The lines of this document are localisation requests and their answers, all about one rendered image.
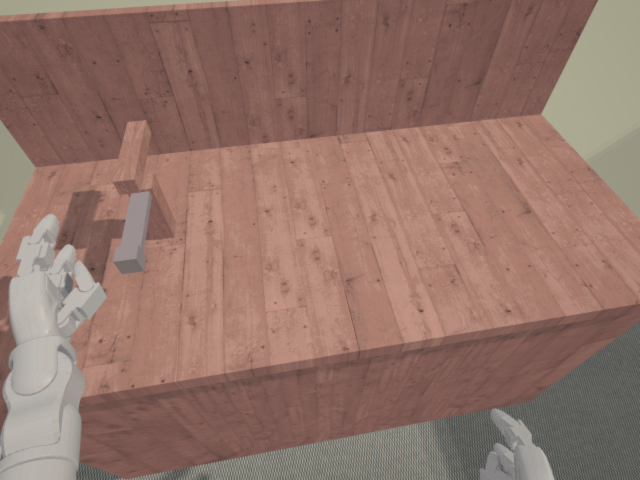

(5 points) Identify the counter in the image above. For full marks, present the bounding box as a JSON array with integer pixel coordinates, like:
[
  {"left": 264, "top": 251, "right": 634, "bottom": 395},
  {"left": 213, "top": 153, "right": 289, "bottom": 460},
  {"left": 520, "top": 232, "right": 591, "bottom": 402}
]
[{"left": 0, "top": 0, "right": 640, "bottom": 479}]

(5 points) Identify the left robot forearm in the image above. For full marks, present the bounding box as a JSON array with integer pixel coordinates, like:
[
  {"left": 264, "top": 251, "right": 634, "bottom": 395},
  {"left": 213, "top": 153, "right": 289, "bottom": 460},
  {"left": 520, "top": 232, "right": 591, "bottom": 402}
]
[{"left": 0, "top": 336, "right": 85, "bottom": 480}]

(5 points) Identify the robot right hand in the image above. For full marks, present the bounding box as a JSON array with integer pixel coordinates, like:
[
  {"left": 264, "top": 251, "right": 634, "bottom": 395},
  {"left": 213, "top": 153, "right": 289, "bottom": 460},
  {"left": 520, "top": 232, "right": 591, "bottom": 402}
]
[{"left": 480, "top": 408, "right": 555, "bottom": 480}]

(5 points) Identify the tap lever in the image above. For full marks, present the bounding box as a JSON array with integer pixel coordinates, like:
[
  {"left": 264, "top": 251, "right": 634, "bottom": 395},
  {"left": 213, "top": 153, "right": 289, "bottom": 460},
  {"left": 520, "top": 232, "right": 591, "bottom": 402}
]
[{"left": 113, "top": 191, "right": 152, "bottom": 274}]

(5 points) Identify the robot left hand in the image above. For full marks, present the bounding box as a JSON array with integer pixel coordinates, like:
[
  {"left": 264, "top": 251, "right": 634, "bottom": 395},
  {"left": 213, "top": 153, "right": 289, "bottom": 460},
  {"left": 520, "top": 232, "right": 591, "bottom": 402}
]
[{"left": 9, "top": 214, "right": 107, "bottom": 346}]

